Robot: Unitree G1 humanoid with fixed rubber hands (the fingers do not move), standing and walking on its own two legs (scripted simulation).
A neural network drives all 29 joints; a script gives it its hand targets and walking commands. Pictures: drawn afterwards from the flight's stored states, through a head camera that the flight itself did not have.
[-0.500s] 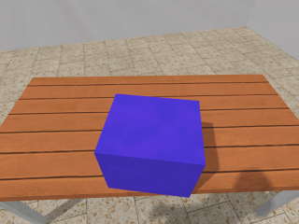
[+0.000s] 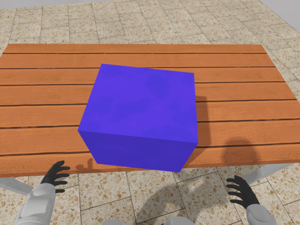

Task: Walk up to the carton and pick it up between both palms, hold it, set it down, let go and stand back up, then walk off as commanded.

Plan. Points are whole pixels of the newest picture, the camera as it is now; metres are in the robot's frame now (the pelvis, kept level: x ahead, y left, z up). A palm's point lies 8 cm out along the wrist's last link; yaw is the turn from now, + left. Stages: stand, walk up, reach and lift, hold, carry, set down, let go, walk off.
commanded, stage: reach and lift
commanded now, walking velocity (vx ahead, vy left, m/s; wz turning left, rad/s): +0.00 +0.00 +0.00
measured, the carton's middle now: (142, 121) +0.43 +0.00 -0.06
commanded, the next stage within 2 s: none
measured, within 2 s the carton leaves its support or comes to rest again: neither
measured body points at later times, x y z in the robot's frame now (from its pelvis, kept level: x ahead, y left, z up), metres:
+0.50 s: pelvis -0.02 -0.01 +0.00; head -0.02 +0.01 +0.45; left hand +0.17 +0.28 -0.07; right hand +0.14 -0.24 -0.07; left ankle +0.02 +0.13 -0.73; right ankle +0.02 -0.12 -0.73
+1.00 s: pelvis +0.00 +0.01 +0.01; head +0.00 +0.03 +0.46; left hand +0.19 +0.28 -0.06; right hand +0.17 -0.23 -0.05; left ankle +0.02 +0.13 -0.73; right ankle +0.02 -0.12 -0.73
